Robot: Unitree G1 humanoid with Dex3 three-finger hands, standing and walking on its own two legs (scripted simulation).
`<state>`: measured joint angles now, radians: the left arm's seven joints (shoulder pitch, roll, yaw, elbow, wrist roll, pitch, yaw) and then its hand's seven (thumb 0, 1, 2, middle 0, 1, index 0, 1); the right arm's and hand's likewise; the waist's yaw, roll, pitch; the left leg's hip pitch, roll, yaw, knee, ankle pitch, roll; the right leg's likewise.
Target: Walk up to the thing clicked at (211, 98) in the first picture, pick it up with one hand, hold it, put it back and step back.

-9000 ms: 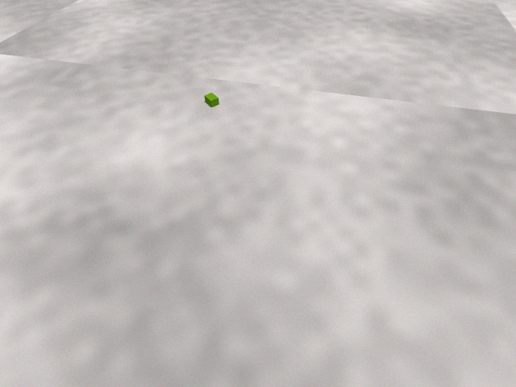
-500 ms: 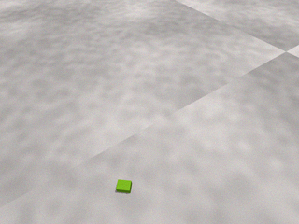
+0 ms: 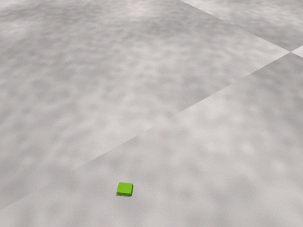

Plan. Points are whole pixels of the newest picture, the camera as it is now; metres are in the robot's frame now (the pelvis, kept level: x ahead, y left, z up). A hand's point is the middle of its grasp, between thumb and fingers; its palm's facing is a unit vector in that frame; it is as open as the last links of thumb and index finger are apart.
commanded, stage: stand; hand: left
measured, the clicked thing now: (125, 189) +0.44 +0.22 -0.76
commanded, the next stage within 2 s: walk up in 0.68 s
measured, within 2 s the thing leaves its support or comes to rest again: neither
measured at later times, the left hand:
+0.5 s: hand out of the picture +0.07 +0.26 -0.16, palm faces -0.02 -0.93 -0.35, open 7.4 cm
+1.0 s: hand out of the picture +0.04 +0.24 -0.16, palm faces +0.01 -0.93 -0.38, open 7.4 cm
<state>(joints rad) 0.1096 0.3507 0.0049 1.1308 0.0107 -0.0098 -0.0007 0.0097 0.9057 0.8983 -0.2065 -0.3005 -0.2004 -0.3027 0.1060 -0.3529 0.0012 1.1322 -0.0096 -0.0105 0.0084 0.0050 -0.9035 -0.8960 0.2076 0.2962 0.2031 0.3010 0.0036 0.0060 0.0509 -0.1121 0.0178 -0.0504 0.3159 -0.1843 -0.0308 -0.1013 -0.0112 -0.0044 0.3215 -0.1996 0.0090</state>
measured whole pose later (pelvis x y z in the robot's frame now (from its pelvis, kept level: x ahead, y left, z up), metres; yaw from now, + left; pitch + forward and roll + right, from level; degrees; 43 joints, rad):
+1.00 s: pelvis -0.03 -0.04 -0.02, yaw +1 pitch -2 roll +1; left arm 0.13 0.39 0.09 0.97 0.04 0.06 -0.04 0.01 0.91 0.90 -0.20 -0.30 -0.20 -0.30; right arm 0.13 -0.41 -0.06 1.00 -0.01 0.02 -0.04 0.01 -0.90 -0.90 0.21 0.30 0.20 0.30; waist 0.01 0.00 0.13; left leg -0.32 0.02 -0.09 0.73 -0.43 0.01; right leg -0.25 0.03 -0.04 0.59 -0.29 -0.06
